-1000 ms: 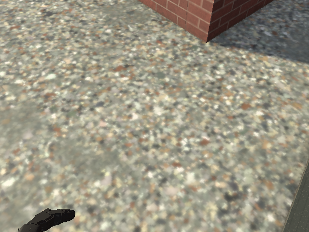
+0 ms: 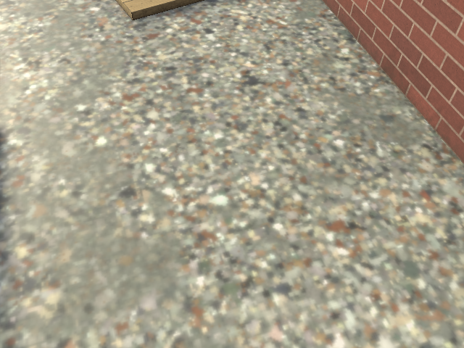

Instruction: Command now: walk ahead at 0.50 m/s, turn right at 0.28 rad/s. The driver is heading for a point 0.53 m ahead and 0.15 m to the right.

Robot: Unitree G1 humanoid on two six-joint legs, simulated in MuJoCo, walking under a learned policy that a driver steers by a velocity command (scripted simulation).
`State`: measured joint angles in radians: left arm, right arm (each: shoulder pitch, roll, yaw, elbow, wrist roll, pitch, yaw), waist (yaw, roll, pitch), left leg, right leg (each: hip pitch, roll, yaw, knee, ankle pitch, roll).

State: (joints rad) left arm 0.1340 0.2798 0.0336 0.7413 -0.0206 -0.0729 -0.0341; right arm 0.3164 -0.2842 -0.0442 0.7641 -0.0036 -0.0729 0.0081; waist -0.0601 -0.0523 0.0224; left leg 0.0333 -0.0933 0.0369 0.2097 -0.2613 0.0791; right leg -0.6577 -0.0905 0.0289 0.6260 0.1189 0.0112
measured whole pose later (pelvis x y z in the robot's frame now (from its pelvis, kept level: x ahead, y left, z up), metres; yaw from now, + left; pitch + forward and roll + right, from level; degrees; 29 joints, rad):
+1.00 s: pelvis +0.47 -0.05 -0.01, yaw -23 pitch +0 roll +1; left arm 0.18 0.26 0.03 0.69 0.02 0.04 0.03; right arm 0.18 -0.24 -0.01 0.83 -0.02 -0.04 0.02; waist -0.03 -0.01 0.03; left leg -0.25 -0.02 0.03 0.48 -0.23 0.01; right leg -0.28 -0.02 0.07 0.51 -0.22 0.03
